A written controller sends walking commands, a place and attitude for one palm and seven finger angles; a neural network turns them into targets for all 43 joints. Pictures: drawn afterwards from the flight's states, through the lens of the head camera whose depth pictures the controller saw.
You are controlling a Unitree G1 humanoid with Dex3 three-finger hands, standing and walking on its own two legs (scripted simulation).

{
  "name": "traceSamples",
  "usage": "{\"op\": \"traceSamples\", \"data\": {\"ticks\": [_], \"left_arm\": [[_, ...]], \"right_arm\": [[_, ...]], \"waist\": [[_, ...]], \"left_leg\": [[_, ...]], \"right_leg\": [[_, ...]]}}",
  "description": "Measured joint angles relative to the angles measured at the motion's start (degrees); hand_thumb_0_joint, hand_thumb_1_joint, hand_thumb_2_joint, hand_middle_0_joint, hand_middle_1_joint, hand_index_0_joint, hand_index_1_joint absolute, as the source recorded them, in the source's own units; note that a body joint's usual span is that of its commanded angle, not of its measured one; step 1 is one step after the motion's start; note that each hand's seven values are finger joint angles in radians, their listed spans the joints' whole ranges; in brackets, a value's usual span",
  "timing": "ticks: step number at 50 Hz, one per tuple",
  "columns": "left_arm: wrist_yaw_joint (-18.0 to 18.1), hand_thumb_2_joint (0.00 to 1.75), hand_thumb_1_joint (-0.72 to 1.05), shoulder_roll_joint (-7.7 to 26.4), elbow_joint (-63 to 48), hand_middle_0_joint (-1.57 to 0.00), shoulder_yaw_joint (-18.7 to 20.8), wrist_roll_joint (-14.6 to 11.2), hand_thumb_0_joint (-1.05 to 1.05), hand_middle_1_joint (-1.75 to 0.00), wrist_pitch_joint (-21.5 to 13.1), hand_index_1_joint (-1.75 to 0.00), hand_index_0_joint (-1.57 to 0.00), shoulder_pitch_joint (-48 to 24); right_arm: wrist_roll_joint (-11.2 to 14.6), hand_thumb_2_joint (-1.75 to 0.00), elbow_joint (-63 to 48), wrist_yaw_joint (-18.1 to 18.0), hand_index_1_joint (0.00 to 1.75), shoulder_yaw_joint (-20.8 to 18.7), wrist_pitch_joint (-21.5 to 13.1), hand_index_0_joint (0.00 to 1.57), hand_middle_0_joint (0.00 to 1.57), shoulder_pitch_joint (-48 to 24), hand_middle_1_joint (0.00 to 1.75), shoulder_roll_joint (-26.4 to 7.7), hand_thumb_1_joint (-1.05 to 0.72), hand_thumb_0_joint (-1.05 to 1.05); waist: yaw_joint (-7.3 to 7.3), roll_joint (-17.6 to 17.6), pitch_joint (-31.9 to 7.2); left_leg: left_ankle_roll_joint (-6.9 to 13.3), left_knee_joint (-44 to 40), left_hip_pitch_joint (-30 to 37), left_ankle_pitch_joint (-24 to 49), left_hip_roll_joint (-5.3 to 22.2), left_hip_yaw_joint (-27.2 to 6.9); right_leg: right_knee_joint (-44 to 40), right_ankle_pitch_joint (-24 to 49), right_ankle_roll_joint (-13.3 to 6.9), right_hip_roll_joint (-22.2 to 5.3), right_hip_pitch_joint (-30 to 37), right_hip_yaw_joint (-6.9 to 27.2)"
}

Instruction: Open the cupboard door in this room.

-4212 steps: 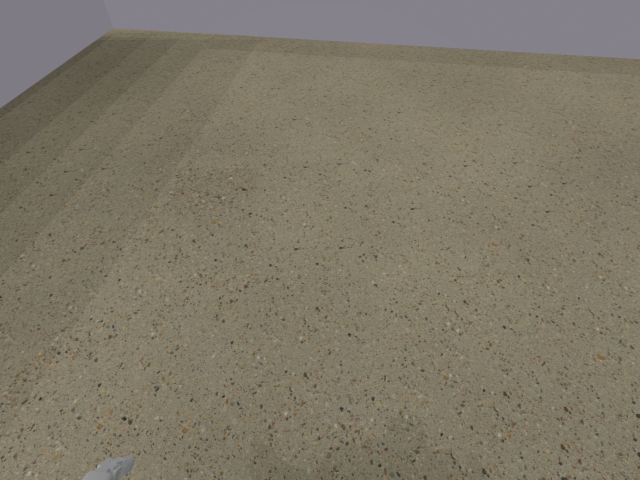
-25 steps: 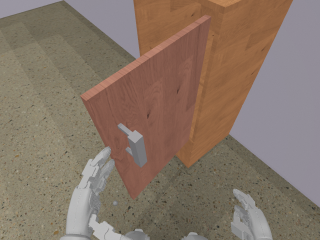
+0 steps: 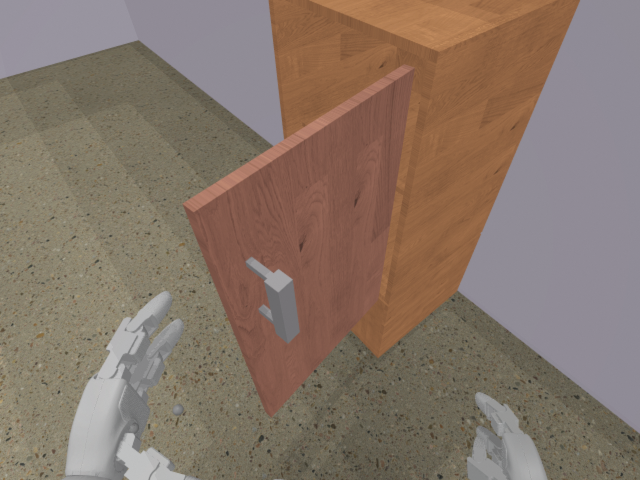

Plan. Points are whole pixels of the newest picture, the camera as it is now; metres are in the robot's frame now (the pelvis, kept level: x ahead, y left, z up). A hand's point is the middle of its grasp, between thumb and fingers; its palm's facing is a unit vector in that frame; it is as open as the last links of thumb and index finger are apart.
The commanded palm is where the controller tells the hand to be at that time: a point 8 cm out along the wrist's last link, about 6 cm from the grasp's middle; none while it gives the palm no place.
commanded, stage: draw the hand back to the body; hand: left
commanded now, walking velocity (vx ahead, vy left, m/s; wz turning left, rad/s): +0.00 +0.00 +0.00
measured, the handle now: (271, 299) +0.33 +0.09 +0.06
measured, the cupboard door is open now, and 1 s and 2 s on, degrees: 100 100 100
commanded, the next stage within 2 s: step back with the hand held close in 1.30 s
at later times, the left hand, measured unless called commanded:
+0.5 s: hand (78, 381) +0.19 +0.23 +0.15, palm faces +0.22 -0.91 -0.34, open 14.1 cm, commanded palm +0.15 +0.28 +0.17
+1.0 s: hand out of the picture +0.21 +0.30 +0.23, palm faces +0.45 -0.79 -0.42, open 8.3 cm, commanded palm +0.17 +0.33 +0.23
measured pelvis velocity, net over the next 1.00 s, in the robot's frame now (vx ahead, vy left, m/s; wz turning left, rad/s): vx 0.02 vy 0.03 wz -0.03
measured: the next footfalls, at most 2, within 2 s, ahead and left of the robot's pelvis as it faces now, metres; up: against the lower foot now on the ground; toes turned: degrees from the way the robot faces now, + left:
none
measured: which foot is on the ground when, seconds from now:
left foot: down 0.00-1.00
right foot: down 0.00-1.00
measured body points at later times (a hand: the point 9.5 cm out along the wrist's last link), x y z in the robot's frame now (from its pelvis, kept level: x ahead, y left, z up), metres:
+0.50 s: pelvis +0.01 +0.03 +0.04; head -0.01 +0.02 +0.49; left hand +0.17 +0.27 +0.17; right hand +0.18 -0.19 -0.03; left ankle +0.00 +0.11 -0.67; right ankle +0.00 -0.07 -0.67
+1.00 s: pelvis +0.02 +0.03 +0.07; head +0.00 +0.02 +0.52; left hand +0.18 +0.34 +0.25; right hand +0.20 -0.19 -0.01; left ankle +0.00 +0.11 -0.67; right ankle +0.00 -0.07 -0.67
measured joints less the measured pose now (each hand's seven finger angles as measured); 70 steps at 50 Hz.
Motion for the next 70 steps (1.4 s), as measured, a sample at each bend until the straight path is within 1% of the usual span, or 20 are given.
{"op": "traceSamples", "data": {"ticks": [3,7,12,14,15,18,22,26,32,38,42,47,50,52,57,61,65,70], "left_arm": [[-1.43,0.3,-0.5,0.24,-0.2,-0.15,0.57,-0.96,-0.01,-0.3,0.94,-0.3,-0.15,0.43],[-2.88,0.3,-0.5,1.4,-0.96,-0.15,0.84,-1.5,-0.01,-0.3,2.09,-0.3,-0.15,0.35],[-2.92,0.32,-0.47,2.84,-2.95,-0.16,2.83,-2.3,-0.01,-0.3,3.39,-0.3,-0.15,-0.08],[0.64,0.33,-0.44,4.48,-4.3,-0.16,2.93,1.5,-0.01,-0.3,5.49,-0.3,-0.15,-0.48],[2.66,0.34,-0.42,5.22,-4.99,-0.16,2.97,3.07,-0.01,-0.3,6.72,-0.3,-0.16,-0.35],[7.34,0.37,-0.34,5.81,-6.52,-0.16,3.07,6.42,-0.01,-0.3,9.46,-0.3,-0.16,0.75],[10.58,0.42,-0.23,5.85,-6.62,-0.17,3.14,8.72,-0.01,-0.3,11.36,-0.3,-0.16,1.26],[12.23,0.48,-0.1,6.65,-5.58,-0.17,4.16,9.73,-0.01,-0.3,12.23,-0.3,-0.17,-0.2],[13.41,0.56,0.11,7.98,-4.96,-0.18,7.9,9.77,-0.01,-0.3,12.34,-0.3,-0.18,-2.65],[13.41,0.65,0.32,8.74,-5.44,-0.19,11.23,9.48,0.0,-0.3,11.81,-0.3,-0.19,-4.5],[13.08,0.71,0.45,9.54,-5.33,-0.2,13.51,9.1,0.0,-0.3,11.34,-0.3,-0.19,-5.63],[12.86,0.79,0.63,10.85,-4.12,-0.21,17.25,8.43,0.0,-0.3,10.94,-0.3,-0.2,-7.64],[12.91,0.83,0.72,10.64,-2.97,-0.21,18.75,8.16,0.01,-0.3,10.69,-0.3,-0.2,-8.98],[12.83,0.85,0.77,9.8,-2.24,-0.21,18.63,8.02,0.01,-0.3,10.69,-0.3,-0.2,-9.45],[12.21,0.88,0.84,8.25,-1.43,-0.21,16.38,8.02,0.01,-0.3,11.03,-0.3,-0.2,-9.02],[11.97,0.89,0.87,8.73,-2.01,-0.21,15.71,8.13,0.01,-0.3,11.16,-0.3,-0.21,-7.92],[12.11,0.9,0.88,9.39,-2.58,-0.22,16.29,8.12,0.01,-0.3,10.91,-0.3,-0.21,-7.85],[12.14,0.9,0.88,9.35,-1.66,-0.21,16.98,7.79,0.01,-0.3,10.22,-0.3,-0.21,-8.85]], "right_arm": [[0.12,-0.9,-0.13,-0.34,0.3,0.31,-0.73,0.2,0.2,0.11,0.3,-0.58,-0.9,0.01],[0.26,-0.9,-0.19,-0.74,0.3,0.35,-1.83,0.2,0.2,-0.09,0.3,-1.13,-0.9,0.01],[0.67,-0.9,0.02,-1.05,0.3,0.35,-2.88,0.2,0.2,-0.35,0.3,-1.21,-0.9,0.01],[0.19,-0.9,0.45,-1.84,0.3,0.37,-2.56,0.2,0.2,-0.26,0.3,-0.87,-0.9,0.01],[-0.06,-0.9,0.75,-2.22,0.3,0.49,-2.2,0.2,0.2,-0.26,0.3,-0.64,-0.9,0.01],[-0.45,-0.9,1.28,-2.75,0.3,0.85,-1.3,0.2,0.2,-0.14,0.3,-0.18,-0.9,0.01],[-0.79,-0.9,2.48,-3.1,0.3,1.36,-0.49,0.2,0.2,-0.16,0.3,0.1,-0.9,0.01],[-1.06,-0.9,4.05,-3.33,0.3,1.88,-0.51,0.2,0.2,-0.35,0.3,-0.02,-0.9,0.01],[-1.34,-0.9,6.51,-3.11,0.3,2.02,-1.08,0.2,0.2,-1.09,0.3,-0.25,-0.9,0.01],[-1.55,-0.9,8.23,-2.18,0.3,1.41,-1.52,0.2,0.2,-2.24,0.3,-0.72,-0.9,0.01],[-1.65,-0.9,8.95,-1.64,0.3,0.98,-1.25,0.2,0.2,-3.12,0.3,-0.84,-0.9,0.01],[-1.63,-0.9,9.66,-1.37,0.3,0.6,-0.41,0.2,0.2,-4.11,0.3,-0.78,-0.9,0.01],[-1.62,-0.9,10.01,-1.16,0.3,0.38,0.01,0.2,0.2,-4.58,0.3,-0.94,-0.9,0.01],[-1.62,-0.9,10.07,-0.94,0.3,0.21,0.31,0.2,0.2,-4.83,0.3,-1.17,-0.9,0.01],[-1.75,-0.9,10.46,-0.94,0.3,-0.03,0.81,0.2,0.2,-4.98,0.3,-1.27,-0.9,0.01],[-1.78,-0.9,11.0,-1.16,0.3,-0.05,0.7,0.2,0.2,-4.66,0.3,-0.95,-0.9,0.01],[-1.73,-0.9,11.41,-1.28,0.3,-0.12,0.39,0.2,0.2,-4.55,0.3,-0.93,-0.9,0.01],[-1.65,-0.9,11.63,-1.26,0.3,-0.31,0.36,0.2,0.2,-5.06,0.3,-1.04,-0.9,0.01]], "waist": [[0.13,0.11,0.22],[0.48,-0.09,0.85],[0.8,0.02,1.32],[1.56,-0.07,1.51],[1.68,-0.07,1.56],[1.58,0.28,2.0],[1.74,0.4,3.4],[1.99,0.2,5.27],[2.29,-0.12,7.08],[2.54,-0.01,8.02],[2.77,-0.01,8.43],[3.19,-0.17,9.09],[3.36,-0.05,9.55],[3.39,0.14,9.94],[3.41,0.1,10.5],[3.4,-0.25,10.38],[3.39,-0.03,10.32],[3.23,0.61,10.59]], "left_leg": [[0.28,-1.25,1.51,0.57,-0.08,-0.14],[0.65,-2.41,3.22,1.07,-0.14,-0.14],[1.05,-3.83,5.5,1.48,-0.23,-0.08],[1.3,-5.3,7.39,1.87,-0.2,0.37],[1.5,-6.41,8.57,2.25,-0.23,0.56],[1.7,-9.91,12.18,3.45,-0.37,1.01],[2.08,-14.4,16.81,5.12,-0.65,1.66],[2.38,-18.34,20.83,6.7,-1.04,1.94],[2.66,-23.92,26.05,8.86,-1.57,2.42],[2.77,-28.76,30.27,10.73,-1.94,2.84],[2.71,-31.34,32.37,11.82,-2.0,3.04],[2.44,-33.56,34.23,12.89,-1.8,3.06],[2.25,-34.46,34.92,13.45,-1.65,2.96],[2.16,-34.96,35.24,13.81,-1.61,2.93],[1.91,-35.82,35.66,14.45,-1.38,2.83],[1.46,-35.92,36.08,14.43,-0.9,2.75],[1.05,-35.87,36.6,14.34,-0.48,2.64],[0.7,-36.1,36.81,14.61,-0.16,2.62]], "right_leg": [[-1.67,0.74,0.25,-0.01,1.77,-0.07],[-3.3,1.51,0.55,-0.01,3.7,-0.01],[-5.22,2.24,0.97,-0.02,6.22,0.13],[-6.63,2.75,1.1,0.06,7.93,0.64],[-7.71,3.18,1.13,0.07,9.04,0.88],[-11.23,4.55,1.62,0.03,12.56,1.49],[-15.6,6.36,2.17,-0.12,16.99,2.32],[-19.42,7.94,2.53,-0.4,20.94,2.76],[-24.61,10.03,2.97,-0.76,25.88,3.47],[-29.07,11.85,3.29,-1.0,29.83,4.08],[-31.39,12.89,3.27,-1.0,31.74,4.37],[-33.59,13.98,2.98,-0.73,33.55,4.47],[-34.6,14.57,2.79,-0.57,34.3,4.4],[-35.03,14.88,2.69,-0.52,34.58,4.37],[-35.67,15.37,2.3,-0.27,34.9,4.28],[-36.07,15.52,1.81,0.22,35.43,4.22],[-36.38,15.6,1.41,0.65,36.09,4.13],[-36.55,15.84,1.04,0.97,36.25,4.1]]}}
